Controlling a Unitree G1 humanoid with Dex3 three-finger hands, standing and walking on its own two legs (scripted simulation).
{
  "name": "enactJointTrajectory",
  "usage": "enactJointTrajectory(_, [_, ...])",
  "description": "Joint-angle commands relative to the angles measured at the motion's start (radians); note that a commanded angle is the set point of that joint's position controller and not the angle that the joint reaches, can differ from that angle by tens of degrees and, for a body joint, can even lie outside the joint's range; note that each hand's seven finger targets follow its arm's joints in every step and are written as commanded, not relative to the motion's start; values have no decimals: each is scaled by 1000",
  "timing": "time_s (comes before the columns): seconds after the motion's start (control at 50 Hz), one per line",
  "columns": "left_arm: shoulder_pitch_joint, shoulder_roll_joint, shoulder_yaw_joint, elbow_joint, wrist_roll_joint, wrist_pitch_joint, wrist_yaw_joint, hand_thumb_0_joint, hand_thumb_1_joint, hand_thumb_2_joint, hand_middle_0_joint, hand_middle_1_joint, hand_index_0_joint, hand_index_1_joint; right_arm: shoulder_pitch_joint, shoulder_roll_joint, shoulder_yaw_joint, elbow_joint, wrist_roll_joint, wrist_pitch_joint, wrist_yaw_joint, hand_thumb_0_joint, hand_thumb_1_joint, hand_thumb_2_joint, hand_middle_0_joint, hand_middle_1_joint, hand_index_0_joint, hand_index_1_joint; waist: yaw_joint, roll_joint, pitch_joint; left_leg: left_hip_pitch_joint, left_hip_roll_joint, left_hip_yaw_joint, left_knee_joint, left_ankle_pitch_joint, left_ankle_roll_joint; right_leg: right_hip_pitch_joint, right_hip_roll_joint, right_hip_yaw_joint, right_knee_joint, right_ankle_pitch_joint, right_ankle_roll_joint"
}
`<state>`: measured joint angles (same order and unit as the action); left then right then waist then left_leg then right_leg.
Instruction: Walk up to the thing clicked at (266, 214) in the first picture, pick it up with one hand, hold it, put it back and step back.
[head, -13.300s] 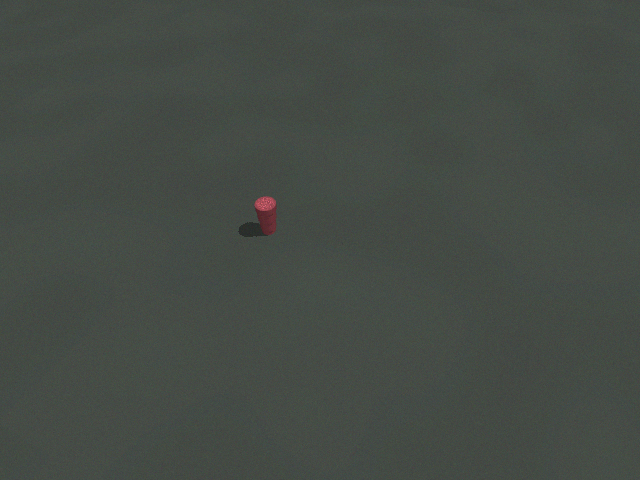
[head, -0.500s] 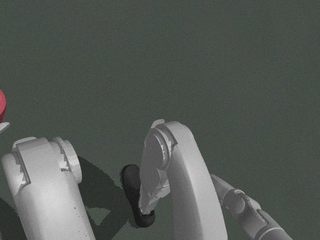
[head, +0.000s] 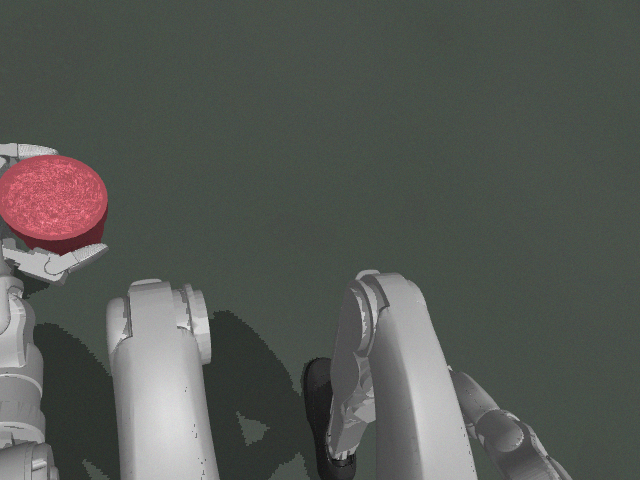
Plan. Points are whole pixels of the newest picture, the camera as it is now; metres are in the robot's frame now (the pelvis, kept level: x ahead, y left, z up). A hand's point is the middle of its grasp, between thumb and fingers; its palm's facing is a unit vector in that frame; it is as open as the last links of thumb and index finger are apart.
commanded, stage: settle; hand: left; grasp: from the side
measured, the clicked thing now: (63, 225) +0.39 +0.28 -0.10
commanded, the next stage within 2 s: lift in 1.10 s
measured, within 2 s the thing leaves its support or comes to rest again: neither
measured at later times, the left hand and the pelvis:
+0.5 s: hand (44, 174) +0.40 +0.28 +0.01, palm faces +0.26 -0.96 -0.05, open 11.7 cm; pelvis +0.01 -0.01 +0.04, yaw +5 degrees
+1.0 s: hand (33, 158) +0.40 +0.28 +0.04, palm faces +0.27 -0.96 -0.04, open 11.7 cm; pelvis +0.01 -0.01 +0.07, yaw +7 degrees
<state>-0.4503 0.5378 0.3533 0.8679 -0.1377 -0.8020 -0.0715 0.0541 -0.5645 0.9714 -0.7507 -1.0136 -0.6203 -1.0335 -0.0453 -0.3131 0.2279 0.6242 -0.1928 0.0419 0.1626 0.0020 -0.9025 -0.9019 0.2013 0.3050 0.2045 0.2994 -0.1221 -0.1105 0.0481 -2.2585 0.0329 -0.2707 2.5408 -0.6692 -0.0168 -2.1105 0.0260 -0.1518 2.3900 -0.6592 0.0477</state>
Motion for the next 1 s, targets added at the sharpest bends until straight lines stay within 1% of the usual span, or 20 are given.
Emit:
enactJointTrajectory(0.0, [-233,132,22,-241,-11,-18,-21,0,72,1214,-1245,-1352,-1240,-1376,75,-273,-148,-41,36,-3,-37,0,-896,-899,200,300,199,300,-15,357,-564,388,2,118,-364,-32,18,180,40,-62,-226,91,-84])
enactJointTrajectory(0.08, [-216,86,23,-249,-39,15,-48,0,54,1228,-1252,-1373,-1248,-1395,93,-243,-164,-36,63,-1,-48,0,-895,-899,200,300,199,300,-5,310,-602,380,-5,142,-372,-27,26,201,36,-41,-252,82,-82])
enactJointTrajectory(0.12, [-227,122,50,-268,-36,29,-57,0,40,1225,-1241,-1366,-1237,-1390,108,-232,-175,-34,70,2,-57,0,-895,-899,200,300,199,300,6,305,-656,390,-5,154,-371,3,28,242,33,-23,-266,99,-80])
enactJointTrajectory(0.16, [-242,102,40,-272,-36,39,-71,0,3,1237,-1241,-1380,-1238,-1403,105,-228,-185,-37,81,2,-63,0,-891,-898,200,300,199,300,2,287,-631,376,-6,158,-392,-17,30,215,30,-23,-272,73,-82])
enactJointTrajectory(0.18, [-261,139,76,-317,-38,38,-72,0,6,1241,-1252,-1384,-1246,-1409,122,-225,-194,-26,83,4,-66,0,-896,-900,200,300,199,300,20,302,-679,412,-3,165,-388,11,27,237,30,-13,-276,94,-83])
enactJointTrajectory(0.22, [-268,113,60,-323,-45,44,-89,0,17,1226,-1230,-1363,-1226,-1386,120,-215,-197,-33,89,3,-71,0,-896,-900,200,300,199,300,16,295,-693,404,-7,170,-400,12,30,251,25,-11,-279,87,-82])
enactJointTrajectory(0.26, [-219,96,71,-265,-53,63,-99,0,-2,1243,-1264,-1392,-1260,-1416,126,-208,-205,-39,100,1,-76,0,-903,-901,200,300,199,300,23,253,-691,388,-9,180,-403,15,35,263,23,0,-298,83,-80])
enactJointTrajectory(0.38, [-250,81,77,-302,-55,95,-131,0,7,1237,-1250,-1378,-1246,-1402,165,-195,-230,-29,110,-1,-92,0,-903,-902,200,300,199,300,31,239,-757,419,-5,200,-405,102,36,330,14,29,-319,158,-76])
enactJointTrajectory(0.4, [-262,100,100,-324,-57,97,-128,0,-18,1235,-1250,-1381,-1246,-1404,162,-194,-238,-30,113,-4,-96,0,-903,-902,200,300,199,300,42,232,-763,423,-4,203,-412,90,38,320,14,34,-331,142,-76])
enactJointTrajectory(0.44, [-255,56,75,-308,-63,108,-135,0,-31,1240,-1248,-1382,-1245,-1406,161,-187,-241,-34,116,-8,-97,0,-907,-903,200,300,199,300,34,229,-741,412,-5,209,-420,73,39,323,11,40,-348,124,-75])
enactJointTrajectory(0.48, [-204,63,93,-248,-52,119,-135,0,-40,1239,-1254,-1387,-1250,-1411,156,-191,-249,-36,121,-11,-103,0,-908,-903,200,300,199,300,44,201,-726,416,-4,208,-436,62,41,315,10,36,-356,104,-76])
enactJointTrajectory(0.5, [-226,54,82,-285,-53,116,-140,0,-35,1239,-1255,-1383,-1251,-1408,160,-188,-250,-40,120,-12,-104,0,-908,-903,200,300,199,300,38,212,-746,424,-3,208,-438,70,41,330,10,37,-356,115,-76])
enactJointTrajectory(0.54, [-259,103,119,-350,-51,113,-142,0,-30,1245,-1275,-1396,-1270,-1420,170,-191,-261,-40,123,-11,-109,0,-908,-903,200,300,199,300,60,243,-803,481,-2,210,-457,94,37,338,7,41,-355,131,-80])
enactJointTrajectory(0.56, [-210,47,81,-286,-49,125,-145,0,-33,1259,-1281,-1410,-1276,-1435,171,-182,-258,-44,124,-13,-110,0,-910,-903,200,300,199,300,49,234,-787,474,-2,212,-459,103,36,351,6,44,-360,140,-79])
enactJointTrajectory(0.58, [-277,71,100,-362,-56,116,-148,0,-9,1259,-1271,-1401,-1266,-1425,180,-185,-259,-35,125,-13,-111,0,-906,-903,200,300,199,300,45,236,-799,481,-1,209,-460,118,38,352,6,43,-359,158,-78])
enactJointTrajectory(0.64, [-269,42,93,-305,-53,120,-144,0,-21,1261,-1267,-1394,-1261,-1420,178,-179,-260,-38,124,-20,-115,0,-906,-903,200,300,199,300,38,229,-764,484,-1,207,-475,105,38,329,5,42,-368,142,-82])
enactJointTrajectory(0.68, [-280,75,107,-318,-37,118,-138,0,-51,1274,-1288,-1415,-1280,-1443,178,-173,-266,-31,121,-20,-117,0,-910,-904,200,300,199,300,51,241,-770,500,0,215,-486,92,37,334,5,50,-383,122,-82])
enactJointTrajectory(0.74, [-284,19,71,-296,-44,125,-148,0,-52,1287,-1299,-1427,-1292,-1455,182,-172,-270,-29,122,-26,-116,0,-909,-904,199,300,199,300,37,241,-752,507,-3,216,-500,69,36,311,4,50,-392,102,-85])
enactJointTrajectory(0.8, [-276,46,92,-276,-33,127,-148,0,-22,1280,-1291,-1418,-1286,-1444,194,-173,-273,-21,121,-28,-119,0,-909,-903,200,300,199,300,45,224,-773,523,-2,218,-499,106,38,336,2,53,-395,132,-83])
enactJointTrajectory(0.98, [-314,35,90,-247,-25,125,-141,0,-55,1300,-1286,-1422,-1280,-1450,201,-168,-275,-21,122,-30,-118,0,-908,-904,199,300,199,300,41,241,-772,560,-7,219,-533,89,36,322,-3,54,-408,111,-86])
